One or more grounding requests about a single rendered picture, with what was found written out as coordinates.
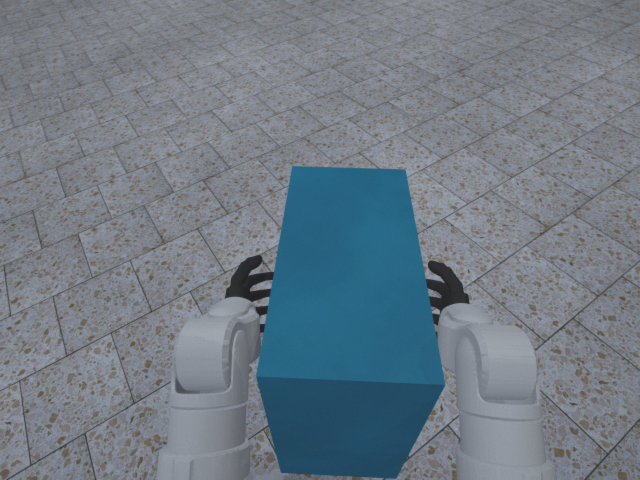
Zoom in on right robot hand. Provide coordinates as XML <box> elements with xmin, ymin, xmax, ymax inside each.
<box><xmin>426</xmin><ymin>261</ymin><xmax>469</xmax><ymax>337</ymax></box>

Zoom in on left robot shin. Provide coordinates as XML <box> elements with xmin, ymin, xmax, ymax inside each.
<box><xmin>270</xmin><ymin>469</ymin><xmax>290</xmax><ymax>477</ymax></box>

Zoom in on robot right forearm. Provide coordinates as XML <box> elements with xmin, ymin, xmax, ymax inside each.
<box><xmin>437</xmin><ymin>303</ymin><xmax>557</xmax><ymax>480</ymax></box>

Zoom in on carton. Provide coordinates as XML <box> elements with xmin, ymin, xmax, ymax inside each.
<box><xmin>256</xmin><ymin>166</ymin><xmax>445</xmax><ymax>479</ymax></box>

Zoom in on left robot hand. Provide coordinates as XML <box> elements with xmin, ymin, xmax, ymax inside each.
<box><xmin>224</xmin><ymin>255</ymin><xmax>274</xmax><ymax>333</ymax></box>

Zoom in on robot left forearm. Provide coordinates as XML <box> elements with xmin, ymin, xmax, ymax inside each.
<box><xmin>156</xmin><ymin>297</ymin><xmax>261</xmax><ymax>480</ymax></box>

